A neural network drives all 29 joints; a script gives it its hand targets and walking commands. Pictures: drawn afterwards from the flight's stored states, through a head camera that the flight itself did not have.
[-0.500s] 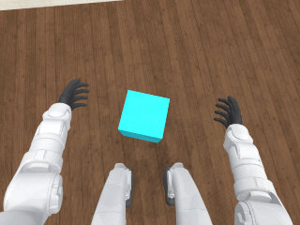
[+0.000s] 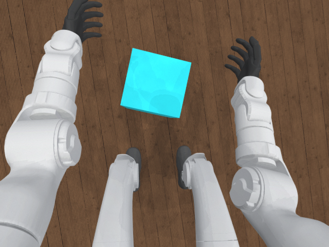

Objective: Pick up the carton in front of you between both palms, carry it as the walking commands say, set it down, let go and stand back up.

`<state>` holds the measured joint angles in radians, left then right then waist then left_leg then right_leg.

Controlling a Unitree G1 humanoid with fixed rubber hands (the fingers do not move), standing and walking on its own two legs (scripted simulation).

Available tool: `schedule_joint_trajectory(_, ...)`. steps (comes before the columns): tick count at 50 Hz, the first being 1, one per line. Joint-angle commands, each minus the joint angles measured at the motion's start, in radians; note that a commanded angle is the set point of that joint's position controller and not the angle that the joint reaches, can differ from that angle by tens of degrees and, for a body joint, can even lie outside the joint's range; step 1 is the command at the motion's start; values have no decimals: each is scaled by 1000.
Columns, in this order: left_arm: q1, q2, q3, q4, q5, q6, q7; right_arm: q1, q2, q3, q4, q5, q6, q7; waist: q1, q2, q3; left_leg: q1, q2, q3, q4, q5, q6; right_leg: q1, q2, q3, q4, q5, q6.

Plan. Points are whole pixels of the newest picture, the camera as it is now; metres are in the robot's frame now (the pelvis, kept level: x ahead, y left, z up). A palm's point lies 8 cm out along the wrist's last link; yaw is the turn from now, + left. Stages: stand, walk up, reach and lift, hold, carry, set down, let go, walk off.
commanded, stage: reach and lift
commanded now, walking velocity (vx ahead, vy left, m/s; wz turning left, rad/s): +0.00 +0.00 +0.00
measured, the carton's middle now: (154, 88) +0.48 +0.01 -0.50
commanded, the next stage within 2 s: none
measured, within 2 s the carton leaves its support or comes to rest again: leaves its support in 1.52 s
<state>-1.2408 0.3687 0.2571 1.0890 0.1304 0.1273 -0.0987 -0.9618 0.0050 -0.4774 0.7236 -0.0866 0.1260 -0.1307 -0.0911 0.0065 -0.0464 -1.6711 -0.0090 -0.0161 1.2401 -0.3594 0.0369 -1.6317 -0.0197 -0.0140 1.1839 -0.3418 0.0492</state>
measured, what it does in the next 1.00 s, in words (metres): lowers itself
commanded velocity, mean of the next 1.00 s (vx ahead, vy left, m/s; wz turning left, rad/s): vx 0.00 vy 0.00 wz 0.00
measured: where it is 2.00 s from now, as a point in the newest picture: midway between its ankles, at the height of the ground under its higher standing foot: (160, 176)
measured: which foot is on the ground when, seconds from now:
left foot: down 0.00-1.00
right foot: down 0.00-1.00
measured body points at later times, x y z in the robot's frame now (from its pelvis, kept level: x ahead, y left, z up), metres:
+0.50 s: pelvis -0.04 -0.02 -0.20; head +0.31 +0.01 +0.07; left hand +0.52 +0.19 -0.37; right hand +0.46 -0.19 -0.36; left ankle +0.07 +0.10 -0.59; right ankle +0.08 -0.15 -0.59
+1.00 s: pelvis -0.04 -0.02 -0.25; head +0.32 +0.02 +0.00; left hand +0.52 +0.16 -0.44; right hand +0.47 -0.19 -0.43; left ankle +0.07 +0.10 -0.59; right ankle +0.08 -0.15 -0.59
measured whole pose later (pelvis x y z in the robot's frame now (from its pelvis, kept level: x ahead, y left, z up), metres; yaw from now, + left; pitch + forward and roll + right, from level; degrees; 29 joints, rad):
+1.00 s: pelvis -0.04 -0.02 -0.25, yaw -3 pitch +38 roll -5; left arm -1.45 0.49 -0.11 1.20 -0.22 0.03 0.04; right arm -1.32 -0.21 -0.14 1.10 0.32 0.00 -0.20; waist -0.06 -0.08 0.30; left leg -2.31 0.02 -0.04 2.20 -0.56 0.03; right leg -2.27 0.06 0.00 2.14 -0.53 0.08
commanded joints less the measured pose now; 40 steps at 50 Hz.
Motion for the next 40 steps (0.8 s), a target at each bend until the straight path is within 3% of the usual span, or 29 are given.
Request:
schedule_joint_trajectory(1,-158,45,0,-78,-3,-40,21,-94,-86,-8,-47,-8,-55,11,-6,149,-873,622,-33,-64,32,466,-35,104,108,-77,70,252,31)
schedule_joint_trajectory(8,-139,98,-55,-130,-88,-80,69,-91,-125,90,-29,95,-108,-9,35,123,-995,480,-33,-66,277,553,-38,-48,109,-67,296,304,51)
schedule_joint_trajectory(12,-202,164,-139,-190,-189,-89,89,-136,-177,165,-63,180,-109,-44,21,138,-1129,448,-27,-54,396,499,-45,-22,102,-72,419,307,49)
schedule_joint_trajectory(18,-340,240,-223,-198,-287,-66,93,-263,-214,230,-92,268,-68,-86,19,159,-1155,317,-13,-17,507,236,-42,16,94,-82,543,169,33)
schedule_joint_trajectory(22,-415,263,-248,-81,-304,-53,86,-364,-218,234,-9,280,-44,-98,22,141,-972,144,9,-12,546,16,-36,-19,78,-79,598,24,27)
schedule_joint_trajectory(26,-474,277,-266,42,-313,-60,77,-454,-226,225,97,270,-48,-93,23,112,-818,22,30,-22,598,-87,-28,-45,64,-70,661,-46,25)
schedule_joint_trajectory(32,-558,293,-303,111,-336,-87,80,-549,-244,235,204,280,-85,-80,22,88,-756,-28,41,-39,681,-67,-24,-46,63,-64,758,-15,27)
schedule_joint_trajectory(35,-581,295,-338,98,-351,-110,92,-547,-211,294,295,352,-101,-65,57,118,-786,29,42,-42,715,16,-22,-76,71,-67,804,48,29)
schedule_joint_trajectory(40,-564,262,-369,35,-363,-127,119,-502,-221,320,313,403,-133,-58,53,164,-876,157,40,-48,762,150,-30,-135,81,-78,842,126,30)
